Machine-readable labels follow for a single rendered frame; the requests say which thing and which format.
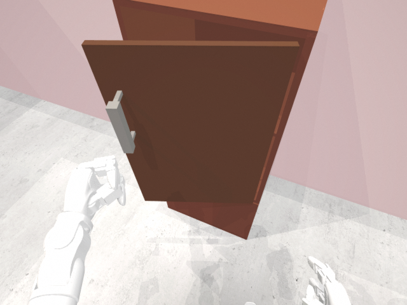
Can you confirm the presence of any robot right hand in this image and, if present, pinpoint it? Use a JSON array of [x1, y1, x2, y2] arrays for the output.
[[302, 256, 351, 305]]

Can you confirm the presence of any robot left hand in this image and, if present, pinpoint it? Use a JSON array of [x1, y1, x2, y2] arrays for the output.
[[63, 156, 126, 220]]

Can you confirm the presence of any left robot forearm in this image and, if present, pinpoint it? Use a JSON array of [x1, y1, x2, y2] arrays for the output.
[[27, 212, 93, 305]]

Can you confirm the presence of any handle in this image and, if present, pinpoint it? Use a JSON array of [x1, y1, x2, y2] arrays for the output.
[[106, 90, 136, 153]]

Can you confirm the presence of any cupboard door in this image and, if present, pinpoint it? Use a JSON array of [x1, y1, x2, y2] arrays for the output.
[[82, 40, 300, 203]]

